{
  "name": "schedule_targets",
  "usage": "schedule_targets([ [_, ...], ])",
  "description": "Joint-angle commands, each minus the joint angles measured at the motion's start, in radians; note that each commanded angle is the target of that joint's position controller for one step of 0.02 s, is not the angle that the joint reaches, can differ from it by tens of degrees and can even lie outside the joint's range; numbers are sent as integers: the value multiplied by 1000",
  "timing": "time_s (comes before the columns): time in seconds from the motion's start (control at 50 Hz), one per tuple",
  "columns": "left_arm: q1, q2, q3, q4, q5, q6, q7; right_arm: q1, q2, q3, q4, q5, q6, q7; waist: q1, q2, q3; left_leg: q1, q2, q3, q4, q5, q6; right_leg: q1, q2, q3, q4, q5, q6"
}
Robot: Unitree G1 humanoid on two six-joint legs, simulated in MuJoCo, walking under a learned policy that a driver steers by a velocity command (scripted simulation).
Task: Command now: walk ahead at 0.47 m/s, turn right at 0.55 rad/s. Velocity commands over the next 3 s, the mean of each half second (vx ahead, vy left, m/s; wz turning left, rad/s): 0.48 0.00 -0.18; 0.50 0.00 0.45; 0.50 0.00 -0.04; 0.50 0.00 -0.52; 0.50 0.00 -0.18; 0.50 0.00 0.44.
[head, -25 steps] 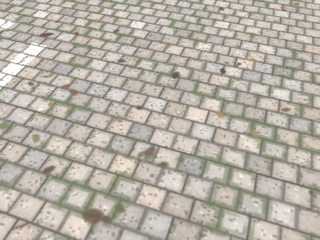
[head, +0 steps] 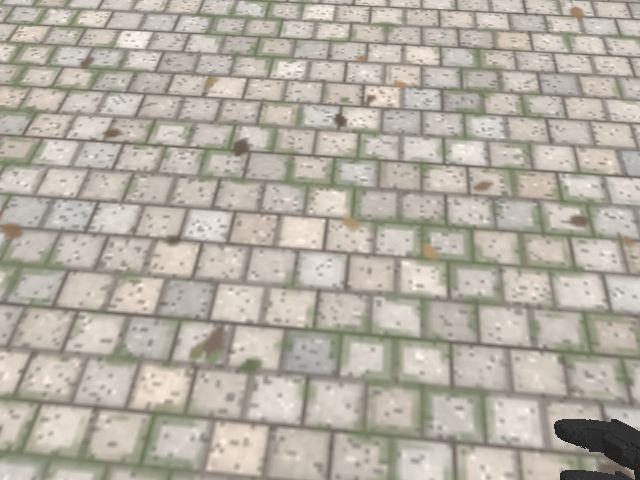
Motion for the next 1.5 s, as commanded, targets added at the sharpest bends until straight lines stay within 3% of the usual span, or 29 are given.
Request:
schedule_targets([
  [0.02, -69, 132, 24, -121, -14, -30, -6, 234, -130, -45, 9, 1, 10, -18, -147, 165, -120, 564, 396, -507, -275, -275, 190, -581, -81, -51, 404, 70, -7],
  [0.08, -120, 71, 19, -125, 6, -23, -19, 177, -85, -30, 45, -18, 7, -14, -90, 141, -13, 322, 285, -276, -352, -53, 173, -473, -130, -65, 300, 180, -15],
  [0.14, -175, 31, 4, -150, 13, -17, -27, 187, -109, -39, 80, -2, -10, -10, -75, 107, 26, 278, 292, -193, -406, 74, 213, -497, -131, -77, 176, 217, -2],
  [0.24, -337, 22, -21, -192, 24, -45, -58, 205, -167, -48, 106, 20, 0, -12, -111, 85, 46, 257, 246, -43, -414, 172, 187, -408, -116, -165, -168, 464, 2],
  [0.34, -440, 72, -8, -244, 19, -50, -71, 306, -220, -56, 159, 39, 29, -13, -122, 88, 47, 391, 308, -54, -340, 265, 149, -341, -71, -196, -320, 415, -43],
  [0.4, -109, 178, 52, -163, 30, -49, -54, 312, -178, -28, 163, 23, 42, -19, 63, 76, -169, 234, 207, 18, 116, 457, 70, 197, -56, -197, -352, 425, -111],
  [0.42, 9, 293, 76, -156, 58, -42, -40, 390, -65, 10, 123, 5, 31, -14, 54, -147, -344, -126, 71, 59, 538, 22, -7, 568, -353, 228, -387, 275, -241],
  [0.44, 29, 245, 60, -159, 50, -43, -41, 391, -85, 10, 137, 19, 16, -14, 62, -210, -457, -236, 8, -103, 727, -413, -13, 581, -447, 534, -551, 193, -293],
  [0.46, -31, 184, 38, -155, 45, -46, -45, 325, -171, -18, 120, 51, 12, -12, 56, -140, -299, -333, 61, -137, 798, -370, -3, 473, -416, 400, -569, 152, -248],
  [0.52, -201, 83, 10, -146, 43, -64, -52, 257, -147, -24, 109, 30, 35, -19, -46, -94, -80, -257, 175, -104, 671, -162, 1, 127, -300, 68, -662, 294, -187],
  [0.6, -253, 81, 21, -111, 54, -99, -46, 270, -83, -18, 117, 29, 82, -24, -97, -51, -17, -211, 179, -120, 602, -38, -26, 16, -283, -117, -765, 454, -192],
  [0.74, -191, 136, 45, -52, 43, -86, -19, 59, -45, 0, 48, 16, 73, 13, -32, -1, 63, -230, 152, -40, 215, 233, -14, 102, -269, -335, -790, 519, -157],
  [0.84, -149, 174, 63, -13, 16, -51, -17, -28, -71, -4, -16, 17, 77, 37, -21, -7, 84, -257, 121, 25, 108, 84, 48, 278, -314, -384, -688, 690, -130],
  [0.9, -184, 211, 71, -20, 3, -26, -12, 154, -141, -47, 4, 24, 85, 33, -144, -43, -54, 30, 1, 118, 88, -34, 118, 279, -283, -433, -364, 1165, -87],
  [0.92, -183, 192, 61, -25, 3, -24, -9, 323, -207, -83, 50, 27, 90, 19, -229, -15, -146, 298, -39, 99, 36, 14, 157, 155, -238, -454, -126, 1097, -47],
  [0.94, -147, 102, 32, -59, 39, -34, -8, 417, -315, -114, 70, 31, 101, -4, -219, 182, -218, 601, 166, -259, 4, -5, 253, -188, -149, -451, 228, 518, 16],
  [0.96, -118, 35, 2, -103, 41, -70, -15, 359, -356, -108, 26, 26, 82, 3, -137, 293, -363, 798, 357, -836, -187, -222, 433, -488, 51, -224, 498, -108, 55],
  [0.98, -235, 131, 21, -121, 4, -101, -29, 356, -261, -80, 19, 23, 66, 13, -203, 151, -330, 784, 361, -806, -269, -252, 382, -601, -5, -88, 526, -57, 32],
  [1.0, -285, 136, 20, -139, -14, -118, -33, 331, -217, -69, 26, 21, 54, 13, -188, 122, -206, 671, 330, -660, -266, -195, 343, -631, -47, -102, 470, 28, 6],
  [1.02, -287, 125, 19, -129, 8, -125, -24, 265, -187, -60, 21, 23, 48, 12, -137, 38, -125, 522, 282, -542, -258, -84, 304, -585, -93, -105, 375, 104, 1],
  [1.04, -280, 137, 27, -119, 34, -120, -18, 212, -148, -48, 9, 17, 45, 7, -103, 48, -92, 415, 244, -457, -265, 28, 282, -516, -121, -102, 293, 153, 6],
  [1.08, -219, 125, 28, -93, 38, -94, -26, 173, -117, -35, -6, -1, 42, -4, -66, 77, -88, 316, 225, -362, -300, 190, 277, -427, -149, -119, 235, 217, 24],
  [1.22, -358, 56, -4, -112, 24, -70, -42, 243, -151, -29, 56, -4, 27, -26, -129, 88, -6, 266, 158, -90, -372, 293, 194, -436, -136, -180, -148, 606, 43],
  [1.34, -476, 55, -12, -158, 8, -79, -81, 306, -173, -33, 117, -4, 36, -27, -180, 69, 59, 463, 249, -45, -363, 276, 174, -505, -82, -180, -335, 624, -12],
  [1.4, -442, 70, -5, -171, 16, -78, -100, 286, -192, -40, 120, -1, 54, -38, -140, 90, 22, 563, 274, -10, -243, 595, 144, -470, -33, -218, -351, 475, -61],
  [1.44, -287, 128, 25, -143, 22, -68, -96, 259, -213, -45, 107, -3, 71, -51, -52, 120, -92, 569, 249, 29, -11, 938, 114, -264, 42, -278, -338, 387, -104],
  [1.46, -144, 174, 49, -116, 22, -64, -86, 243, -207, -39, 97, -2, 77, -60, 29, 92, -171, 451, 214, 65, 211, 899, 79, -30, 44, -244, -375, 450, -143],
  [1.48, -20, 277, 76, -109, 31, -59, -72, 322, -137, -14, 56, -21, 61, -59, 27, -87, -319, 87, 112, 86, 596, 495, 18, 372, -191, 140, -358, 450, -285],
  [1.5, -22, 243, 65, -111, 11, -62, -73, 350, -78, 12, 55, -28, 31, -39, -4, -228, -422, -217, -78, -46, 857, -372, -27, 596, -344, 608, -519, 328, -425],
])
Next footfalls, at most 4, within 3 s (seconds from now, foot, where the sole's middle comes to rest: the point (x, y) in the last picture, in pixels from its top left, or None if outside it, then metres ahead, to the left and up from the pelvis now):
0.40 right None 0.38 -0.18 -0.76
0.92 left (323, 380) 0.66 0.08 -0.76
1.46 right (382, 250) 1.02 -0.04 -0.76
1.92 left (307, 173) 1.28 0.18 -0.76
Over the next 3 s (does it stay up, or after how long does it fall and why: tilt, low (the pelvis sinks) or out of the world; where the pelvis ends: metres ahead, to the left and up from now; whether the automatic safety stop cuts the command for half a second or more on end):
stays up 1.67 -0.02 -0.01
